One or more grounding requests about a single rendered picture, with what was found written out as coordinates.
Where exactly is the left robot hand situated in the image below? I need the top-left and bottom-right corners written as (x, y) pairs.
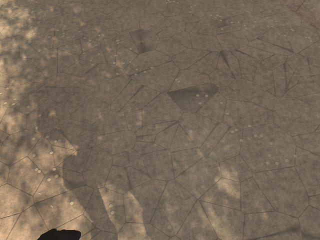
top-left (37, 228), bottom-right (81, 240)

